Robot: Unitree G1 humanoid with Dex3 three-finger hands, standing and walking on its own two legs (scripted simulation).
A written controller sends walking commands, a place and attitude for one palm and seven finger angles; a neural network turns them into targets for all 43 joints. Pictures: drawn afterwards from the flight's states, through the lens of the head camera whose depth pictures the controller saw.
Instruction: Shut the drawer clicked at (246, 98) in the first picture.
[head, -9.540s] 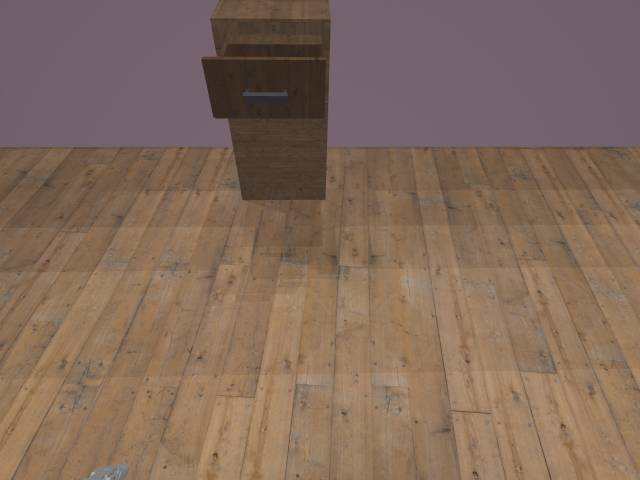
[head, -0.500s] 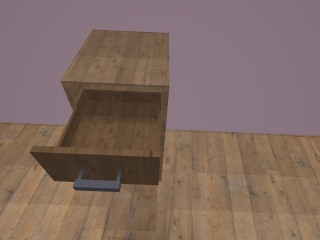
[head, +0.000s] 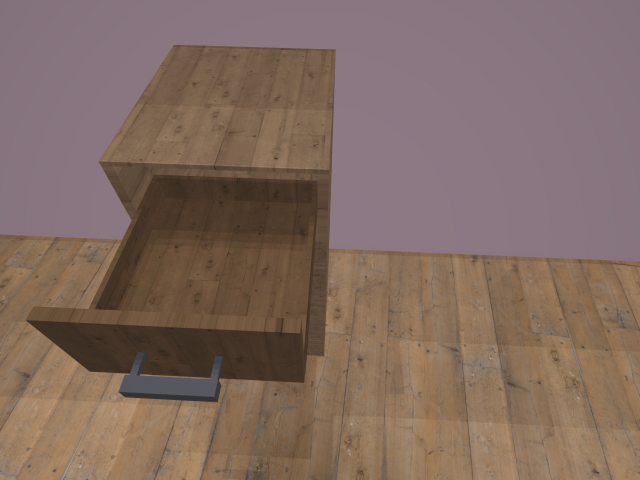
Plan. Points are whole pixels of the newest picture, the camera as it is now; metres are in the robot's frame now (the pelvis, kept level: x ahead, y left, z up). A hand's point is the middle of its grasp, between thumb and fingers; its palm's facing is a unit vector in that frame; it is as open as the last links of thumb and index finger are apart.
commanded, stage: come to a stop and stand still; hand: left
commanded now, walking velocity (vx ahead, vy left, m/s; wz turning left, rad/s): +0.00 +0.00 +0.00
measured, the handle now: (175, 374) +0.26 +0.23 -0.07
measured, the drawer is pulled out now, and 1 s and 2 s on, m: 0.30 0.30 0.30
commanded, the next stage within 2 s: look again from close up in 1.18 s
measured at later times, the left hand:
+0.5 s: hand out of the picture +0.03 +0.16 -0.16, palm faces +0.01 -0.98 -0.21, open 7.3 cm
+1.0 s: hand out of the picture -0.03 +0.18 -0.17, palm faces +0.03 -0.98 -0.19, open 7.4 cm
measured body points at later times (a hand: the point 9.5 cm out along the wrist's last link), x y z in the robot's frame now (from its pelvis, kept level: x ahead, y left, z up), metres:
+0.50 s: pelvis -0.03 -0.01 +0.00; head -0.03 -0.01 +0.45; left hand +0.03 +0.21 -0.14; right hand +0.00 -0.25 -0.15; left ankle -0.07 +0.10 -0.73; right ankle -0.01 -0.12 -0.73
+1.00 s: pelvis -0.02 +0.02 +0.01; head -0.02 +0.02 +0.46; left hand -0.03 +0.24 -0.16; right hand -0.03 -0.20 -0.15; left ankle -0.07 +0.10 -0.73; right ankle -0.01 -0.12 -0.73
